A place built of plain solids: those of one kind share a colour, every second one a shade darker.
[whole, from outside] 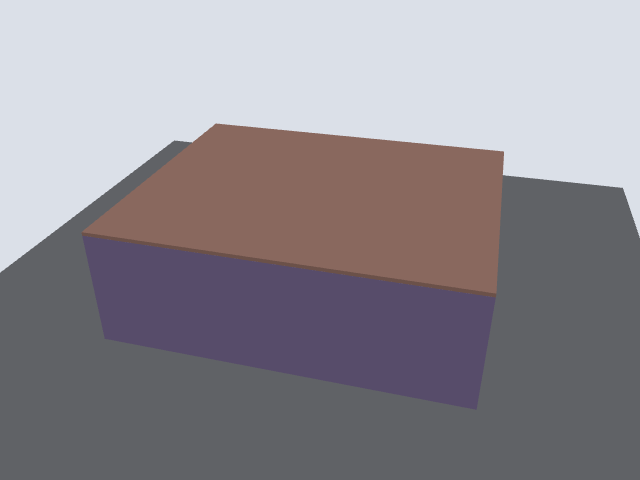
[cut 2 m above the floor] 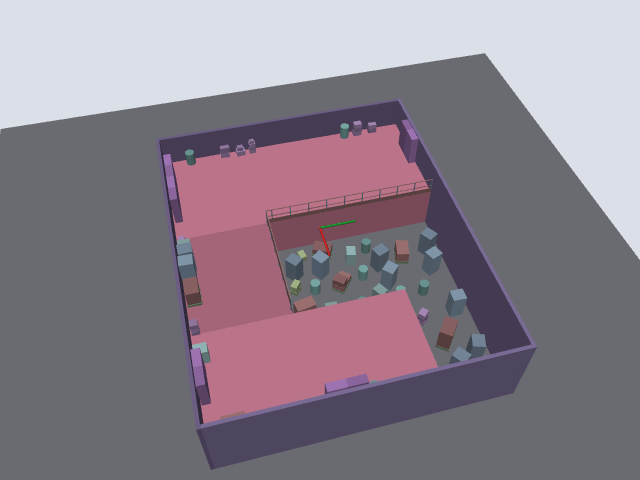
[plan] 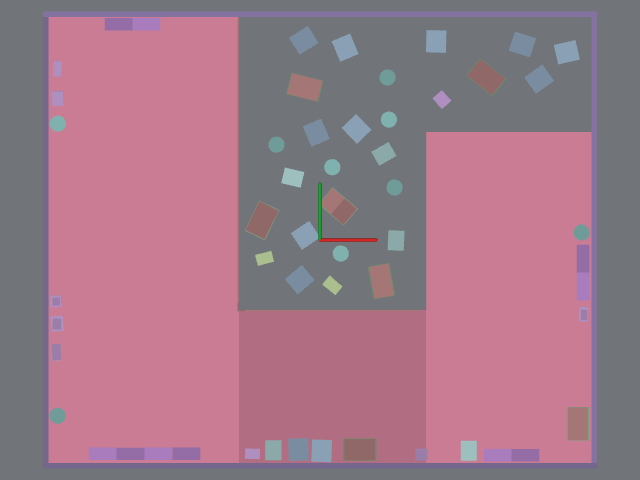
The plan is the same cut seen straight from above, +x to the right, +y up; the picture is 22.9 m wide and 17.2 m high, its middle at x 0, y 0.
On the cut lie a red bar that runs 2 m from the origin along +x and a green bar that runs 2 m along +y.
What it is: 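A closed shop hall without a stair; its walked floor is a deck 2.86 m over the shop floor, a U in plan, with 4 straight fronts toward the void, each bare or guarded by itself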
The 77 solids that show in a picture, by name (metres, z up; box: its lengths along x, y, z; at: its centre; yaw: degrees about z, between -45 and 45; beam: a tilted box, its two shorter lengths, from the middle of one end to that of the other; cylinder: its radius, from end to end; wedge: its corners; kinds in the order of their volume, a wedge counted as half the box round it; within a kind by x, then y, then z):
{
 "floor_1": {"box": [6.84, 16.01, 2.91], "at": [-6.33, 0.0, 1.41]},
 "floor_2": {"box": [6.71, 5.5, 2.91], "at": [0.45, -5.25, 1.41]},
 "floor_3": {"box": [5.94, 11.88, 2.91], "at": [6.77, -2.07, 1.41]},
 "wall_1": {"box": [0.2, 15.97, 6.52], "at": [-9.83, 0.0, 3.21]},
 "wall_2": {"box": [19.85, 0.2, 6.52], "at": [0.0, -8.09, 3.21]},
 "wall_3": {"box": [19.85, 0.2, 6.52], "at": [0.0, 8.09, 3.21]},
 "wall_4": {"box": [0.2, 15.97, 6.52], "at": [9.83, 0.0, 3.21]},
 "roof_1": {"box": [19.85, 16.37, 0.2], "at": [0.0, 0.0, 6.57]},
 "cage_trolley_1": {"box": [0.72, 0.8, 1.66], "at": [-0.77, -7.51, 3.69], "yaw": 1.8},
 "cage_trolley_2": {"box": [0.8, 0.72, 1.71], "at": [-0.73, -1.42, 0.81], "yaw": 39.8},
 "cage_trolley_3": {"box": [0.8, 0.72, 1.71], "at": [-0.58, 7.15, 0.81], "yaw": 32.2},
 "cage_trolley_4": {"box": [0.8, 0.72, 1.71], "at": [-0.52, 0.17, 0.81], "yaw": 34.1},
 "cage_trolley_5": {"box": [0.72, 0.8, 1.71], "at": [-0.13, 3.84, 0.81], "yaw": 23.3},
 "cage_trolley_6": {"box": [0.72, 0.8, 1.66], "at": [0.06, -7.56, 3.69], "yaw": -2.1},
 "cage_trolley_7": {"box": [0.72, 0.8, 1.71], "at": [0.9, 6.89, 0.81], "yaw": 22.7},
 "cage_trolley_8": {"box": [0.72, 0.8, 1.71], "at": [1.31, 3.98, 0.81], "yaw": 44.2},
 "cage_trolley_9": {"box": [0.72, 0.8, 1.71], "at": [4.16, 7.12, 0.81], "yaw": -1.4},
 "cage_trolley_10": {"box": [0.8, 0.72, 1.71], "at": [7.25, 7.01, 0.81], "yaw": -17.6},
 "cage_trolley_11": {"box": [0.8, 0.72, 1.71], "at": [7.85, 5.77, 0.81], "yaw": 35.6},
 "cage_trolley_12": {"box": [0.8, 0.72, 1.71], "at": [8.84, 6.73, 0.81], "yaw": 12.8},
 "shelving_1": {"box": [1.0, 0.45, 2.1], "at": [-7.79, -7.66, 3.91]},
 "shelving_2": {"box": [1.0, 0.45, 2.1], "at": [-7.22, 7.73, 3.91]},
 "shelving_3": {"box": [1.0, 0.45, 2.1], "at": [-6.79, -7.66, 3.91]},
 "shelving_4": {"box": [1.0, 0.45, 2.1], "at": [-6.22, 7.73, 3.91]},
 "shelving_5": {"box": [1.0, 0.45, 2.1], "at": [-5.79, -7.66, 3.91]},
 "shelving_6": {"box": [1.0, 0.45, 2.1], "at": [-4.79, -7.66, 3.91]},
 "shelving_7": {"box": [1.0, 0.45, 2.1], "at": [6.36, -7.72, 3.91]},
 "shelving_8": {"box": [1.0, 0.45, 2.1], "at": [7.36, -7.72, 3.91]},
 "shelving_9": {"box": [0.45, 1.0, 2.1], "at": [9.42, -1.67, 3.91]},
 "shelving_10": {"box": [0.45, 1.0, 2.1], "at": [9.42, -0.67, 3.91]},
 "load_1": {"box": [0.76, 1.15, 0.48], "at": [-2.08, 0.7, 0.38], "yaw": -25.9},
 "load_2": {"box": [1.12, 0.76, 0.75], "at": [-0.54, 5.47, 0.52], "yaw": -14.0},
 "load_3": {"box": [1.16, 0.75, 0.41], "at": [0.65, 1.21, 0.35], "yaw": -40.3},
 "load_4": {"box": [0.58, 0.75, 0.41], "at": [0.86, 1.02, 0.76], "yaw": -40.3},
 "load_5": {"box": [1.1, 0.76, 0.97], "at": [1.42, -7.51, 3.49], "yaw": 0.3},
 "load_6": {"box": [0.71, 1.16, 1.01], "at": [2.2, -1.48, 0.65], "yaw": 10.3},
 "load_7": {"box": [1.14, 0.76, 1.42], "at": [5.95, 5.83, 0.85], "yaw": -38.5},
 "load_8": {"box": [0.71, 1.16, 0.38], "at": [9.24, -6.59, 3.2], "yaw": 0.1},
 "bin_1": {"box": [0.58, 0.72, 1.06], "at": [-1.67, -7.54, 3.39]},
 "bin_2": {"box": [0.72, 0.58, 1.11], "at": [-0.98, 2.24, 0.51], "yaw": -13.2},
 "bin_3": {"box": [0.72, 0.58, 1.11], "at": [2.29, 3.09, 0.51], "yaw": 29.6},
 "bin_4": {"box": [0.58, 0.72, 1.11], "at": [2.73, -0.02, 0.51], "yaw": -2.6},
 "bin_5": {"box": [0.58, 0.72, 1.06], "at": [5.33, -7.55, 3.39]},
 "drum_1": {"cylinder": 0.29, "from": [-9.4, -6.3, 2.86], "to": [-9.4, -6.3, 3.74]},
 "drum_2": {"cylinder": 0.29, "from": [-9.39, 4.17, 2.86], "to": [-9.39, 4.17, 3.74]},
 "drum_3": {"cylinder": 0.29, "from": [-1.56, 3.42, 0.0], "to": [-1.56, 3.42, 0.88]},
 "drum_4": {"cylinder": 0.29, "from": [0.44, 2.61, 0.0], "to": [0.44, 2.61, 0.88]},
 "drum_5": {"cylinder": 0.29, "from": [0.74, -0.48, 0.0], "to": [0.74, -0.48, 0.88]},
 "drum_6": {"cylinder": 0.29, "from": [2.42, 5.82, 0.0], "to": [2.42, 5.82, 0.88]},
 "drum_7": {"cylinder": 0.29, "from": [2.47, 4.31, 0.0], "to": [2.47, 4.31, 0.88]},
 "drum_8": {"cylinder": 0.29, "from": [2.67, 1.88, 0.0], "to": [2.67, 1.88, 0.88]},
 "drum_9": {"cylinder": 0.29, "from": [9.38, 0.27, 2.86], "to": [9.38, 0.27, 3.74]},
 "pallet_1": {"box": [0.8, 1.2, 0.19], "at": [-2.08, 0.7, 0.05], "yaw": -25.6},
 "pallet_2": {"box": [1.2, 0.8, 0.19], "at": [-0.54, 5.47, 0.05], "yaw": -14.0},
 "pallet_3": {"box": [1.2, 0.8, 0.19], "at": [0.65, 1.2, 0.05], "yaw": -40.2},
 "pallet_4": {"box": [1.2, 0.8, 0.14], "at": [1.42, -7.51, 2.94]},
 "pallet_5": {"box": [0.8, 1.2, 0.19], "at": [2.2, -1.47, 0.05], "yaw": 10.6},
 "pallet_6": {"box": [1.2, 0.8, 0.19], "at": [5.95, 5.83, 0.05], "yaw": -38.6},
 "pallet_7": {"box": [0.8, 1.2, 0.14], "at": [9.24, -6.58, 2.94]},
 "carton_1": {"box": [0.39, 0.41, 0.26], "at": [-9.47, -2.2, 3.52], "yaw": 1.1},
 "carton_2": {"box": [0.32, 0.59, 0.4], "at": [-9.45, -4.04, 3.07], "yaw": -1.8},
 "carton_3": {"box": [0.27, 0.29, 0.18], "at": [-9.45, -2.21, 3.75], "yaw": 3.5},
 "carton_4": {"box": [0.32, 0.59, 0.4], "at": [-9.44, -4.01, 3.47], "yaw": 2.3},
 "carton_5": {"box": [0.31, 0.39, 0.26], "at": [-9.43, -3.01, 3.36], "yaw": -2.1},
 "carton_6": {"box": [0.45, 0.56, 0.37], "at": [-9.42, -3.0, 3.05], "yaw": 4.0},
 "carton_7": {"box": [0.3, 0.55, 0.33], "at": [-9.4, 6.13, 3.36], "yaw": -2.0},
 "carton_8": {"box": [0.4, 0.52, 0.32], "at": [-9.39, 5.07, 3.67]},
 "carton_9": {"box": [0.53, 0.37, 0.27], "at": [-2.42, -7.66, 3.27], "yaw": -1.9},
 "carton_10": {"box": [0.42, 0.4, 0.29], "at": [3.63, -7.7, 3.6]},
 "carton_11": {"box": [0.44, 0.51, 0.32], "at": [4.36, 5.02, 0.79], "yaw": 41.8},
 "carton_12": {"box": [0.33, 0.53, 0.32], "at": [9.44, -2.67, 3.34], "yaw": -2.7},
 "carton_13": {"box": [0.23, 0.37, 0.22], "at": [9.47, -2.68, 3.61], "yaw": -0.3},
 "crate_1": {"box": [0.6, 0.4, 0.2], "at": [-1.98, -0.66, 0.3], "yaw": 13.0},
 "crate_2": {"box": [0.6, 0.4, 0.2], "at": [0.45, -1.63, 0.7], "yaw": -38.0},
 "guard_rail_1": {"box": [0.05, 10.21, 0.04], "at": [-2.93, 2.88, 3.91]},
 "guard_rail_2": {"box": [0.012, 10.49, 0.32], "at": [-2.91, 2.74, 3.02]},
 "guard_rail_3": {"box": [6.26, 0.05, 0.04], "at": [0.45, -2.53, 3.91]}
}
